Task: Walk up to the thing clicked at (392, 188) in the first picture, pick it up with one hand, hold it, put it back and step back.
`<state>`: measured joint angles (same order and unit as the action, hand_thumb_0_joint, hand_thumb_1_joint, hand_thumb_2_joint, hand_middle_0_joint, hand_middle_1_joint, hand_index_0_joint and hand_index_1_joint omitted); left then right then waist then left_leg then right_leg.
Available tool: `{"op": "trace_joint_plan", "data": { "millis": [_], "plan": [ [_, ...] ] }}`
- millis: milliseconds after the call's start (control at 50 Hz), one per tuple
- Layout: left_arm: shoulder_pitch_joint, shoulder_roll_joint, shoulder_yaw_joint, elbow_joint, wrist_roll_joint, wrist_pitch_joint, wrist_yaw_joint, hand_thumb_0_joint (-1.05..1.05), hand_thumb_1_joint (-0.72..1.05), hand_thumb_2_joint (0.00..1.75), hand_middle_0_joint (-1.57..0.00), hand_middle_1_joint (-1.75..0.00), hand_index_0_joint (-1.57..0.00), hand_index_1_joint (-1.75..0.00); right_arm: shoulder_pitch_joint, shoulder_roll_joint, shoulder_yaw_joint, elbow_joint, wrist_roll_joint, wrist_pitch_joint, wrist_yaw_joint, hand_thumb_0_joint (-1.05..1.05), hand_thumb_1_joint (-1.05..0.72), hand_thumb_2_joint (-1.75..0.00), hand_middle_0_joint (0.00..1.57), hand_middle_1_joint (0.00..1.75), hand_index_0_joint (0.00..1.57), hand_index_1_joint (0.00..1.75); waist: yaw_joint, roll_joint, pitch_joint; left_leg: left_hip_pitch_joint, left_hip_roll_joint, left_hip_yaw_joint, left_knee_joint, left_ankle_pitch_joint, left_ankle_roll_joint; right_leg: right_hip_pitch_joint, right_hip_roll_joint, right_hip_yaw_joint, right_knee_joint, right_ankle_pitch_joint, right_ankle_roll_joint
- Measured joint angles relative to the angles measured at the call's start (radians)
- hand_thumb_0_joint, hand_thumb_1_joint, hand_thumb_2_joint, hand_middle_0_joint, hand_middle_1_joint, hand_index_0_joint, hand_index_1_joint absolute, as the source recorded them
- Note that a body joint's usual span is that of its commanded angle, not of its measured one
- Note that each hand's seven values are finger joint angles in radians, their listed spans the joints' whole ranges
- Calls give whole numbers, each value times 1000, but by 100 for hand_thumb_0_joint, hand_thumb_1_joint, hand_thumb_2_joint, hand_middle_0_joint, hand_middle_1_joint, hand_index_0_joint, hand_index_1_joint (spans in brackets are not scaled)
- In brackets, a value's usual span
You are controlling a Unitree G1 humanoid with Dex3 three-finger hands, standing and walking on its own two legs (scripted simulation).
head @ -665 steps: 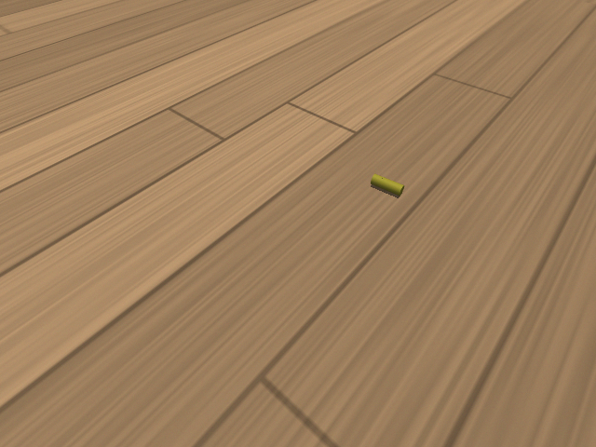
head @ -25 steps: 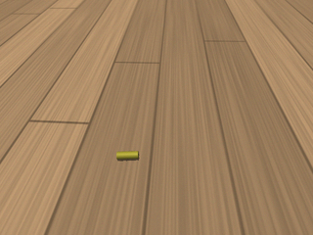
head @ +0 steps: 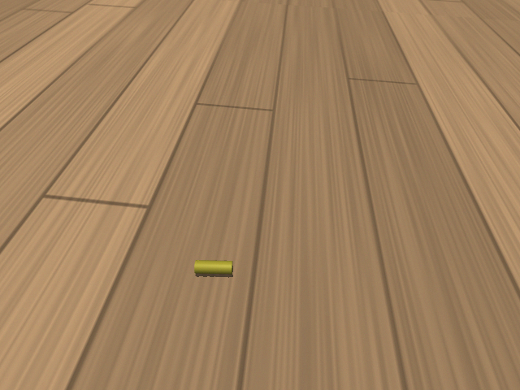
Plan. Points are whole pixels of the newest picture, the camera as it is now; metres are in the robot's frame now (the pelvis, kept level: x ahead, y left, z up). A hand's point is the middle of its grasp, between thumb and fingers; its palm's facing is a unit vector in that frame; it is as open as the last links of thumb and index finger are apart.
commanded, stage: walk up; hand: left
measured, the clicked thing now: (213, 267) +0.73 +0.17 -0.74
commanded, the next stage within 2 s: none
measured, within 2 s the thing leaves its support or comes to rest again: neither
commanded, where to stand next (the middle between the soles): +0.33 -0.05 m, yaw -2 degrees
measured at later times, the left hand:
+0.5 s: hand (148, 326) +0.27 +0.21 -0.12, palm faces -0.03 -0.92 -0.38, open 7.4 cm
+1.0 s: hand (159, 311) +0.31 +0.21 -0.15, palm faces -0.05 -0.94 -0.34, open 7.4 cm
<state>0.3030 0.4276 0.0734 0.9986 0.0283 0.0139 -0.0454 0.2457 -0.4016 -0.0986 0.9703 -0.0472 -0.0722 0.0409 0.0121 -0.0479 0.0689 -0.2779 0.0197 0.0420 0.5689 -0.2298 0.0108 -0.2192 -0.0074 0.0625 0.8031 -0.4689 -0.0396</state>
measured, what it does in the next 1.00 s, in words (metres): walks ahead: right foot, then left foot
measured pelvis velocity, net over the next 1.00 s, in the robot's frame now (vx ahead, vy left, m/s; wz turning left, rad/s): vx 0.25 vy -0.05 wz -0.03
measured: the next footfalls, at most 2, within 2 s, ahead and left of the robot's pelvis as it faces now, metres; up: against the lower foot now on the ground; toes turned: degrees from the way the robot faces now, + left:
right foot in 0.34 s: +0.26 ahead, -0.17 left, +0.00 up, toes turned -3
left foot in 0.70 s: +0.36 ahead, +0.07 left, +0.00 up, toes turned +1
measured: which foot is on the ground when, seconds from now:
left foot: down 0.00-0.36, up 0.38-0.68, down 0.70-1.00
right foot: up 0.00-0.32, down 0.34-1.00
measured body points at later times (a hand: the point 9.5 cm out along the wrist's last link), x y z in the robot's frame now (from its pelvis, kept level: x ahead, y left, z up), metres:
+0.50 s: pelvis +0.17 -0.05 +0.00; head +0.19 -0.07 +0.45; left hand +0.27 +0.26 -0.09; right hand +0.21 -0.37 -0.13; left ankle +0.12 +0.09 -0.66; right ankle +0.22 -0.16 -0.73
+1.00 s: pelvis +0.25 -0.05 +0.00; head +0.28 -0.04 +0.45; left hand +0.31 +0.26 -0.13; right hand +0.37 -0.34 -0.12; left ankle +0.32 +0.07 -0.73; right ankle +0.22 -0.17 -0.73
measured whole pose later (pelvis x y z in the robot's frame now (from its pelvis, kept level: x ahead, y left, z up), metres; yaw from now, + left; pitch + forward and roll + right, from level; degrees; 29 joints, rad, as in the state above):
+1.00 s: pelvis +0.25 -0.05 +0.00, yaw -2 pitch -2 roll -1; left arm 0.21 0.37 -0.01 1.00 0.00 -0.01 -0.01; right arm 0.11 -0.35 0.01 0.95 0.01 -0.02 0.02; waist 0.02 0.00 0.08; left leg -0.33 0.04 0.03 0.57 -0.21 0.00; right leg -0.19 0.00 -0.03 0.56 -0.34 0.00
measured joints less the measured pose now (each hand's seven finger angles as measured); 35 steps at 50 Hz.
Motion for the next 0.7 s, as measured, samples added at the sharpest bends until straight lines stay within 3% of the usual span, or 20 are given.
{"op": "trace_joint_plan", "data": {
  "millis": [40,80,180,300,340,380,440,480,600,700],
  "plan": [
    [6,8,-5,0,-9,4,0,1,90,90,-20,-30,-20,-30,20,11,7,-16,9,0,-2,1,-90,-90,21,30,20,30,-10,-14,0,32,-6,8,-22,-20,12,-86,22,18,152,10,-4],
    [9,13,-6,-8,-13,-7,-4,1,90,90,-20,-30,-20,-30,41,19,16,-30,14,0,-3,1,-90,-90,21,30,21,30,-14,-23,4,75,-8,16,-63,-20,14,-150,16,11,190,56,4],
    [2,11,-7,-38,-8,-14,-25,1,90,90,-20,-30,-20,-30,88,22,29,-61,22,-6,-1,1,-90,-90,21,30,21,30,-23,-14,18,168,-3,29,-136,-32,7,-231,-39,-21,41,139,36],
    [-39,-4,-5,-74,-5,-19,-45,1,90,90,-20,-30,-20,-30,124,3,35,-90,29,4,1,1,-90,-90,21,30,21,30,-40,23,20,225,13,36,-98,-125,-23,-209,-76,-62,-161,250,21],
    [-48,-6,-2,-91,-7,-31,-45,1,90,90,-20,-30,-20,-30,135,-4,36,-95,29,13,-1,1,-90,-90,21,30,21,30,-41,39,10,223,27,31,-38,-186,-34,-163,-63,-82,-209,268,17],
    [-68,-21,5,-111,-5,-53,-34,1,90,90,-20,-30,-21,-30,130,-13,37,-94,33,23,-8,1,-90,-90,21,30,21,30,-40,85,25,171,65,-4,135,-231,-5,-148,-32,-113,-174,278,25],
    [-74,-39,-4,-153,-21,-73,-21,1,90,90,-20,-30,-21,-30,97,-10,48,-89,41,36,-18,1,-90,-90,21,30,21,30,-18,90,39,28,10,-64,461,-250,24,-124,-27,-116,-152,226,16],
    [-64,-54,-15,-170,-28,-74,-12,1,90,90,-20,-30,-21,-30,81,-14,52,-95,48,31,-18,1,-90,-90,21,30,20,30,-10,97,38,-51,-3,-66,535,-225,30,-88,-23,-119,-192,226,10],
    [-11,-53,-33,-196,-19,-72,2,1,90,90,-20,-30,-21,-30,52,-9,50,-129,36,23,-3,1,-90,-90,21,30,20,30,8,82,31,-157,27,-28,293,-147,3,-16,-11,-124,-266,213,6],
    [-5,-36,-51,-182,-29,-46,23,1,90,90,-20,-30,-21,-30,30,-7,47,-127,32,20,-19,1,-90,-90,20,30,20,30,18,60,41,-105,16,-13,45,66,16,-29,-14,-125,-147,113,31]
  ]
}}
